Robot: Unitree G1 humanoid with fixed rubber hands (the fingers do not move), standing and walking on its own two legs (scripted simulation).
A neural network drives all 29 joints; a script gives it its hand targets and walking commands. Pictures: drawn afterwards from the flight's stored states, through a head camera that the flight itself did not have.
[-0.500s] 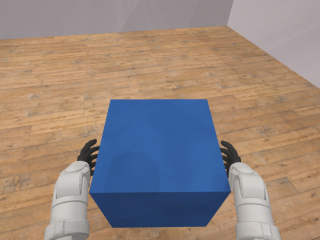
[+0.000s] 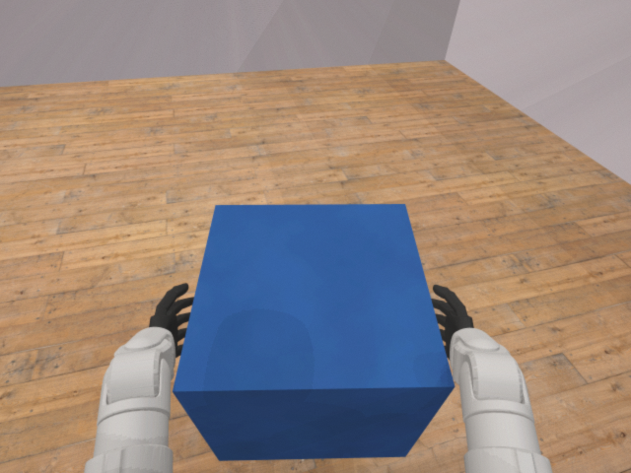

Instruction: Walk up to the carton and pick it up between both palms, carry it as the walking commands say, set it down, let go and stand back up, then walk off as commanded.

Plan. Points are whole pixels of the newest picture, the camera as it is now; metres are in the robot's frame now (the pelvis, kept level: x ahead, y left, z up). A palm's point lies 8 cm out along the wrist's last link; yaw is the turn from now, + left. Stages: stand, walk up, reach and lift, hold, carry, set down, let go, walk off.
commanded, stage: hold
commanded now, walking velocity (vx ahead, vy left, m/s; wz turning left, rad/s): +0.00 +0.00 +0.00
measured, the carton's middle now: (311, 332) +0.34 +0.01 -0.03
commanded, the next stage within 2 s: carry in 0.90 s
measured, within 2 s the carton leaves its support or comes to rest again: neither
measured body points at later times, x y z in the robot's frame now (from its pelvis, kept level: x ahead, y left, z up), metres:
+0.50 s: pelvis +0.00 +0.00 +0.00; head -0.03 +0.01 +0.45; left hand +0.29 +0.20 +0.03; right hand +0.30 -0.19 +0.04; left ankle +0.03 +0.15 -0.74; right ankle +0.01 -0.12 -0.74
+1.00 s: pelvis +0.00 +0.01 +0.00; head -0.04 +0.01 +0.44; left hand +0.28 +0.21 +0.03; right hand +0.29 -0.17 +0.04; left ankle +0.03 +0.14 -0.73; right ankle +0.01 -0.12 -0.74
